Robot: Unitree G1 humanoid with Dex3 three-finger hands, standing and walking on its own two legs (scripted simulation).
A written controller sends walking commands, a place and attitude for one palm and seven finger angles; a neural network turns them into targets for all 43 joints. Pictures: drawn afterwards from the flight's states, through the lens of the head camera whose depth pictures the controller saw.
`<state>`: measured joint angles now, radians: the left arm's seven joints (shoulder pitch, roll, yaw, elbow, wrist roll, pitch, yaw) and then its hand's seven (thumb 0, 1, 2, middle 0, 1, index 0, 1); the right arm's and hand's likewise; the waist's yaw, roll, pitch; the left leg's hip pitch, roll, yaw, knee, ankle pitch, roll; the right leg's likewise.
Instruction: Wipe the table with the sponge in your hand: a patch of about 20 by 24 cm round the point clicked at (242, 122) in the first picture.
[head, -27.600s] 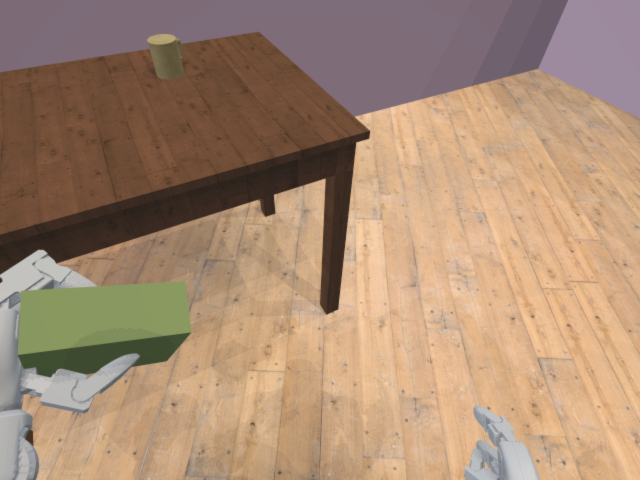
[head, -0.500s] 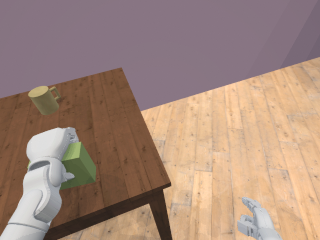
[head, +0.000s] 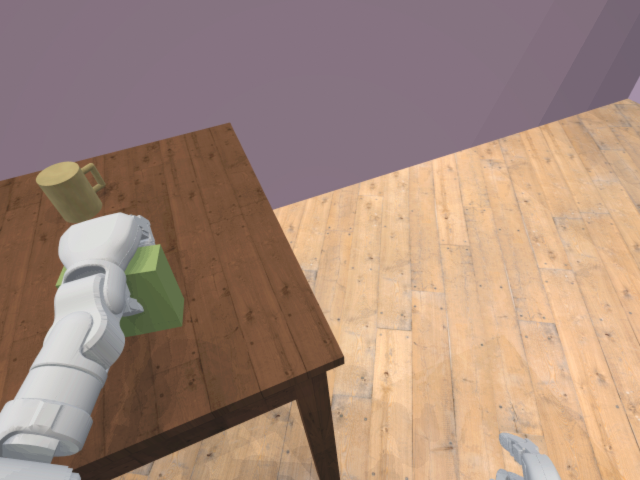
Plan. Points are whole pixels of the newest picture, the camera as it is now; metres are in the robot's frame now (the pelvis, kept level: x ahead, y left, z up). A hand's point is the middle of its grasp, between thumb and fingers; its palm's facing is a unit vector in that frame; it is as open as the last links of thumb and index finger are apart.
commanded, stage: wipe forward along the middle lane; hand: left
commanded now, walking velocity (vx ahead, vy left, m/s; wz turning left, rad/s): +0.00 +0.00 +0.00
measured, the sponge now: (133, 303) +0.32 +0.31 +0.04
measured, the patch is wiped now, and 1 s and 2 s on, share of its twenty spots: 1.00 1.00 1.00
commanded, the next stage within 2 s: slide back across to the first lane in 0.72 s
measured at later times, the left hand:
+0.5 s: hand (121, 250) +0.37 +0.32 +0.10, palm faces -0.06 -0.05 -1.00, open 9.2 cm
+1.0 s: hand (112, 238) +0.39 +0.34 +0.10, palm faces -0.04 -0.04 -1.00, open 9.2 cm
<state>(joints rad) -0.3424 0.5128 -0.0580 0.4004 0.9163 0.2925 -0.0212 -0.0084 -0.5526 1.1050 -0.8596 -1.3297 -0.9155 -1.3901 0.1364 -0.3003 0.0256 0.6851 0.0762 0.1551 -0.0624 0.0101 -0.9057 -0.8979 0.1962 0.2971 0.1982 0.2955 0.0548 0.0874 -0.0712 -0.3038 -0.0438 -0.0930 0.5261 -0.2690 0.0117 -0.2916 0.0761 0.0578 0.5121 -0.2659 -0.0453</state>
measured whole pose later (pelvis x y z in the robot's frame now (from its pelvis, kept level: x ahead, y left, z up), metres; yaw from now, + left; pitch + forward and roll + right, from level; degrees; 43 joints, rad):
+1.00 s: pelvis +0.01 +0.01 +0.00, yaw -1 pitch +7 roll -1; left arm -0.54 0.59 0.06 0.74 0.96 0.10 0.05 0.00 -0.55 1.11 -0.85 -1.35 -0.90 -1.45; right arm 0.20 -0.30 0.01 0.70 0.08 0.20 -0.04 0.01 -0.91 -0.90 0.20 0.30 0.20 0.30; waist 0.01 0.07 -0.10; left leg -0.38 -0.04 -0.08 0.54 -0.28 0.03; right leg -0.35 0.08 0.07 0.49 -0.26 -0.03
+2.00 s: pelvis +0.03 +0.05 +0.00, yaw +1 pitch +6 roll -2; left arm -0.19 0.63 0.10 0.28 0.88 0.19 0.01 -0.03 -0.44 1.06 -0.75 -1.43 -0.80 -1.54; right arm 0.13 -0.29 0.00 0.66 0.06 0.19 0.00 0.01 -0.91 -0.90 0.20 0.30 0.20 0.30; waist 0.06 0.08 -0.06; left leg -0.30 -0.09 -0.10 0.51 -0.29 0.08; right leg -0.24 0.03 0.05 0.41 -0.27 0.01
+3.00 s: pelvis +0.04 +0.03 +0.00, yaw +0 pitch +2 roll -1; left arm 0.30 0.57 0.12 -0.23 0.82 0.32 0.06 -0.01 -0.43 1.06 -0.75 -1.44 -0.81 -1.54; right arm 0.08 -0.29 0.02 0.63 0.05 0.15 -0.01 0.01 -0.91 -0.90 0.20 0.30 0.20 0.30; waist 0.10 0.10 -0.05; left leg -0.23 -0.06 -0.08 0.52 -0.32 0.05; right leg -0.19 0.05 0.06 0.45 -0.29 -0.01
